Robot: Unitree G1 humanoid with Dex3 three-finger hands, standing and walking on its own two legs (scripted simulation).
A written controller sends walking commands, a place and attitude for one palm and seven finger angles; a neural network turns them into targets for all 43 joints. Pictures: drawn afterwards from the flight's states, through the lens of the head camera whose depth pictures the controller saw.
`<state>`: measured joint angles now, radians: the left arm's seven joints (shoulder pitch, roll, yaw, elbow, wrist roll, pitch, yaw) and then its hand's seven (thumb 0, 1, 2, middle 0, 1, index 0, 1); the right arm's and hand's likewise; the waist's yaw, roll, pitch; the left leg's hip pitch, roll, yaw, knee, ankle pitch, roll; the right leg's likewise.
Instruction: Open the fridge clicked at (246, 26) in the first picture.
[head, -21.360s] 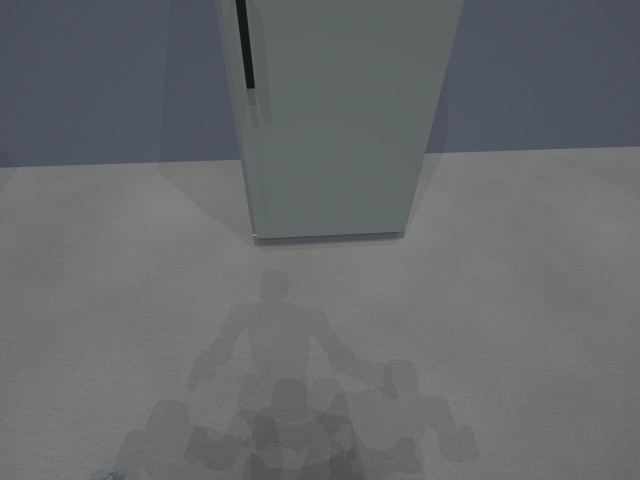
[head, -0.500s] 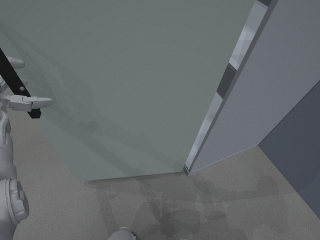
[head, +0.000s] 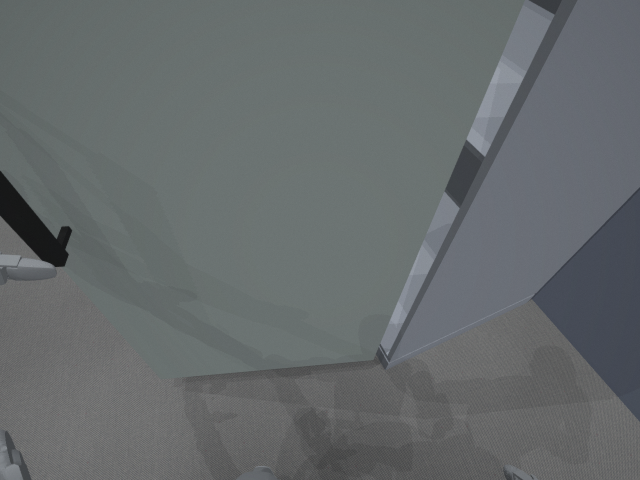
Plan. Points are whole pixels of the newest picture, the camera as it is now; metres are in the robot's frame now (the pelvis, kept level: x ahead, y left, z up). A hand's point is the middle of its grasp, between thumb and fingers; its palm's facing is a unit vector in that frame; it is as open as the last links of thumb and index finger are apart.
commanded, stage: slip the hand off the handle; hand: left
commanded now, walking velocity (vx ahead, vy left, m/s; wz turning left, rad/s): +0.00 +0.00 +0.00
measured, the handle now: (5, 178) +0.41 +0.39 +0.15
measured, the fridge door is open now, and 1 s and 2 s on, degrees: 71 71 71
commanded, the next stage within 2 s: draw the hand back to the body in 1.08 s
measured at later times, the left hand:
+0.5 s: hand out of the picture +0.30 +0.44 +0.13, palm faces +0.49 -0.81 -0.30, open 14.6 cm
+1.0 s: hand out of the picture +0.23 +0.41 +0.12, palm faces +0.52 -0.80 -0.31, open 14.6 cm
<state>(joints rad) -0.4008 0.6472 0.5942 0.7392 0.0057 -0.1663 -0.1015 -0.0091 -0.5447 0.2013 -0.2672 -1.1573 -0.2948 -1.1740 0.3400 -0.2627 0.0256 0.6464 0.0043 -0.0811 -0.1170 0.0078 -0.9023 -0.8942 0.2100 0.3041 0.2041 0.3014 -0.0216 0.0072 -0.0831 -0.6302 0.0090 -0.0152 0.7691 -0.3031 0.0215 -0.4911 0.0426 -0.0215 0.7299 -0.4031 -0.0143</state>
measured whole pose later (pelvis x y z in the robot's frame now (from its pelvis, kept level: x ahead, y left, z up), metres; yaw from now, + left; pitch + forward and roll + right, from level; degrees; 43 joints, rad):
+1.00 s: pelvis -0.01 +0.01 +0.00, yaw +2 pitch +6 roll -2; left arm 0.01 0.57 0.62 0.36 -0.15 -0.13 -0.19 -0.01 -0.55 0.20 -0.25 -1.15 -0.26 -1.15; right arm 0.29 -0.25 0.04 0.64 0.02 -0.15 -0.15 0.01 -0.90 -0.89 0.21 0.30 0.20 0.30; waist 0.04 0.02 -0.10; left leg -0.57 -0.02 -0.04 0.74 -0.28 0.03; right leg -0.41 0.02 -0.05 0.69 -0.39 0.00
